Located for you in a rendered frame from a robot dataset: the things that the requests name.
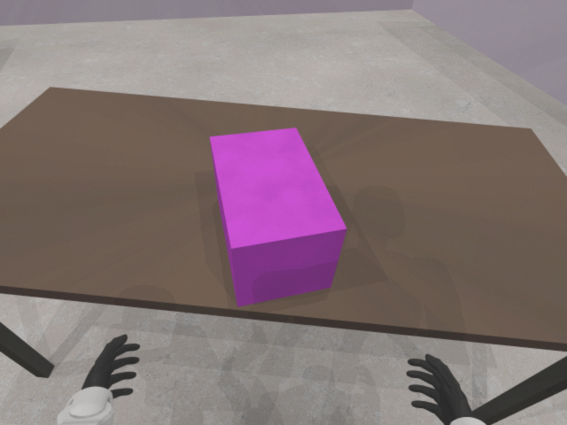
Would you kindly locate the carton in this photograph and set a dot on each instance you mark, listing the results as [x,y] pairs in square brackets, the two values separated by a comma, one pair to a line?
[283,232]

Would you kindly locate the left robot hand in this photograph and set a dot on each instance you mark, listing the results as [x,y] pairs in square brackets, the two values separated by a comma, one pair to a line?
[100,374]

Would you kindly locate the right robot hand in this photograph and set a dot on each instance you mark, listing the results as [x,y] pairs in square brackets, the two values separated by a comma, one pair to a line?
[451,401]

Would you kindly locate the table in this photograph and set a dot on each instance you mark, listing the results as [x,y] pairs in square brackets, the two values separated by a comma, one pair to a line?
[455,230]

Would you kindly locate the left robot forearm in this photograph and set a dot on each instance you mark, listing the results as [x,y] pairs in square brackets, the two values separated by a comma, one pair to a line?
[90,406]

